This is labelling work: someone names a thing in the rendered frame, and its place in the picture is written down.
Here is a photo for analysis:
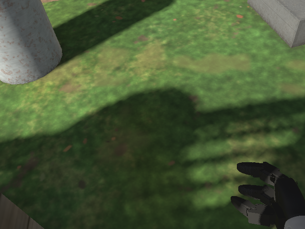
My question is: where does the right robot forearm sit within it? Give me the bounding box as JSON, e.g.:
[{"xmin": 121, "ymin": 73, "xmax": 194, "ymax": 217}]
[{"xmin": 284, "ymin": 216, "xmax": 305, "ymax": 229}]

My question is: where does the right robot hand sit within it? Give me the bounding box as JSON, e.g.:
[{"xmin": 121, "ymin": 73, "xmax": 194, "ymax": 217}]
[{"xmin": 231, "ymin": 161, "xmax": 305, "ymax": 229}]

